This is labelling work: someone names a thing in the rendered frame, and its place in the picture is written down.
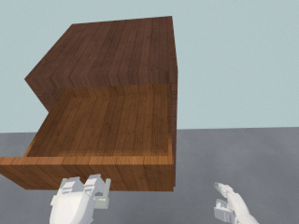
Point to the left robot hand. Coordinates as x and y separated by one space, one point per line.
76 203

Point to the right robot hand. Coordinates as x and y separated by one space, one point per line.
227 211

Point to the drawer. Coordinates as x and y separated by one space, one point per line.
122 133

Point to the robot right forearm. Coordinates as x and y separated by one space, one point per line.
245 219

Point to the cabinet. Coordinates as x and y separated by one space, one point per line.
111 53

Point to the handle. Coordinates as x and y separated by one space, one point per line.
101 202

